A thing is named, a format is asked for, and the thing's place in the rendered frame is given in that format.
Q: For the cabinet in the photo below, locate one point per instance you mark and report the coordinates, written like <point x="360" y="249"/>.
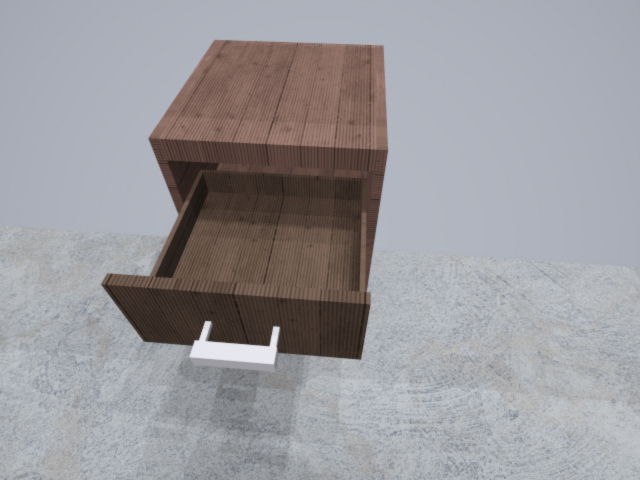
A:
<point x="280" y="107"/>

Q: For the drawer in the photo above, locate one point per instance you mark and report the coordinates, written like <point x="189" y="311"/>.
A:
<point x="249" y="251"/>

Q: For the handle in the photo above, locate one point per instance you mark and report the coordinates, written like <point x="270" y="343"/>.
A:
<point x="230" y="355"/>

